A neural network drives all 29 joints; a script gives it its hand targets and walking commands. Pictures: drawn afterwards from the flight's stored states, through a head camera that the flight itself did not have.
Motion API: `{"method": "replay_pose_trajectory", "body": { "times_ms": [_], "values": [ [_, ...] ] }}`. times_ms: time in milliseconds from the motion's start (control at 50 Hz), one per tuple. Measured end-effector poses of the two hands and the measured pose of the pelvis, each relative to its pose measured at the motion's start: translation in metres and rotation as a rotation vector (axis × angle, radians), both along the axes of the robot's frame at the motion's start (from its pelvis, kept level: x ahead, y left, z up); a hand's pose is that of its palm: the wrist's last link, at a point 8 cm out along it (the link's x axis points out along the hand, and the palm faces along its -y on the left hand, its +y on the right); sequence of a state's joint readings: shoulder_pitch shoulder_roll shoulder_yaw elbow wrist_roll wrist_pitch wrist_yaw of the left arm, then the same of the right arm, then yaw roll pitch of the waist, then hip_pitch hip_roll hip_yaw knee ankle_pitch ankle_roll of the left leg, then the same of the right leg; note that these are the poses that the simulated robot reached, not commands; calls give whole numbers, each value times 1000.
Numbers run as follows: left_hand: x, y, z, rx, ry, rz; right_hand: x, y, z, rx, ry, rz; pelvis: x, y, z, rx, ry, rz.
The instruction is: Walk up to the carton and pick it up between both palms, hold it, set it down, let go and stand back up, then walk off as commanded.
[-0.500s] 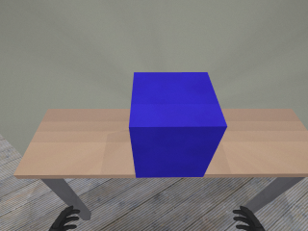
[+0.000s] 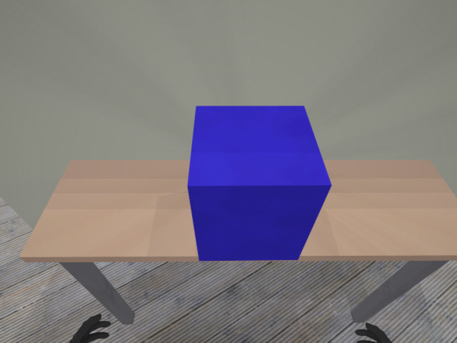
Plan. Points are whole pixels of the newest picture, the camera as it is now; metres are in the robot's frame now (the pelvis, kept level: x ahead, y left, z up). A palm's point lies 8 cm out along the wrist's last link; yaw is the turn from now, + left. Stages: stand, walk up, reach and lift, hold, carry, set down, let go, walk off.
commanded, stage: walk up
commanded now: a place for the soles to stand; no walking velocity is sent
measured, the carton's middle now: (249, 186) +0.40 -0.04 +0.04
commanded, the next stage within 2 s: none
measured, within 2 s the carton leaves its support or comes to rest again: neither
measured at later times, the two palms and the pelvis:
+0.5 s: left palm out of the picture +0.08 +0.19 -0.05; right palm out of the picture +0.06 -0.42 -0.10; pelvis +0.01 -0.12 +0.02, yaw +1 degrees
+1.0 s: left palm out of the picture +0.08 +0.25 -0.10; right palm out of the picture +0.06 -0.36 -0.09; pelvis +0.01 -0.05 +0.00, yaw +3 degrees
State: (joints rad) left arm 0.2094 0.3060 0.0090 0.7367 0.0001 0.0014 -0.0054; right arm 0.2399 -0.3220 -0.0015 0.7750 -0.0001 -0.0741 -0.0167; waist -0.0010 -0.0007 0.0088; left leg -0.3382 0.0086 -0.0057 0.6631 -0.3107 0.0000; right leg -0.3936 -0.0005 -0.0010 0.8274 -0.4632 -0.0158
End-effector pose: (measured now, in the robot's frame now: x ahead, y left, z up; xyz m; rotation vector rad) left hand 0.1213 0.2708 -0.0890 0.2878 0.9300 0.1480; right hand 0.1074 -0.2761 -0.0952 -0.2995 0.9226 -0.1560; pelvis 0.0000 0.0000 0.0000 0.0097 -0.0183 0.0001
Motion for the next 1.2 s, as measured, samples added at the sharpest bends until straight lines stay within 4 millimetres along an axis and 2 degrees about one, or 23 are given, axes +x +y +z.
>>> {"method": "replay_pose_trajectory", "body": {
  "times_ms": [100, 160, 240, 340, 480, 600, 720, 880, 960, 1020, 1120, 1200],
  "values": [
    [-4, -6, 4, 31, 24, 12, -44, -46, -2, -59, 106, -34, -1, -26, 0, -3, 2, -3],
    [-8, -22, 4, 51, 31, 23, -58, -77, -6, -76, 145, -38, -1, -49, -3, 8, -2, -2],
    [-22, -49, -1, 73, 41, 41, -52, -111, -22, -69, 144, -38, 1, -78, -13, 29, -32, 3],
    [-38, -68, 16, 98, 68, 59, -33, -129, -17, -43, 115, -29, 3, -100, -2, 56, -41, 8],
    [-38, -84, 36, 115, 69, 58, -45, -145, -10, -27, 195, -21, 6, -117, 14, 69, -8, 21],
    [-44, -84, 39, 123, 90, 70, -49, -147, -8, -27, 234, -24, 9, -119, 18, 69, 2, 26],
    [-51, -74, 34, 112, 88, 85, -44, -138, -5, -38, 223, -13, 9, -109, 17, 51, -9, 37],
    [-53, -48, 15, 72, 86, 85, -41, -112, 1, -69, 210, -7, 6, -81, 10, 10, -9, 41],
    [-44, -31, -5, 40, 81, 87, -47, -95, -2, -96, 213, -9, 6, -60, -1, -13, -16, 42],
    [-37, -21, -7, 23, 72, 91, -50, -85, 4, -110, 215, -13, 8, -50, 1, -23, -21, 45],
    [-37, -16, -7, 7, 92, 103, -31, -79, 15, -126, 203, 12, 12, -44, 7, -38, 2, 59],
    [-37, -19, -7, 14, 111, 110, -8, -80, 14, -118, 171, 27, 17, -48, 7, -30, 11, 62]
  ]
}}
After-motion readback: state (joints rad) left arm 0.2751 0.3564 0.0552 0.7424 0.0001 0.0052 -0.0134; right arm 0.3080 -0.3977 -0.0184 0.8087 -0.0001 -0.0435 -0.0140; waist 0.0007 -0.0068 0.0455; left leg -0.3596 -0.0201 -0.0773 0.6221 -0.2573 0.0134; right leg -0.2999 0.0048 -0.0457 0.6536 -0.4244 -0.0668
